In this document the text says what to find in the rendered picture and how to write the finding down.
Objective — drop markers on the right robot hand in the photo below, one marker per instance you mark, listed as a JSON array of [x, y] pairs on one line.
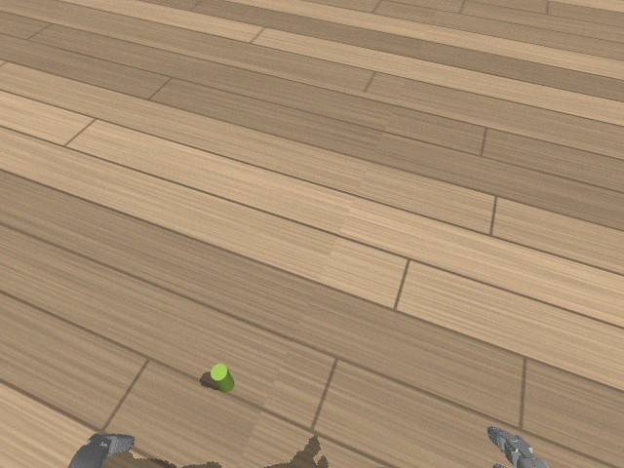
[[516, 449]]

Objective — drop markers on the left robot hand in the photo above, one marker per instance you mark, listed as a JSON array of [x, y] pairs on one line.
[[93, 454]]

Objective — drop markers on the can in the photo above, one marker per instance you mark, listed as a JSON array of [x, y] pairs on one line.
[[222, 378]]

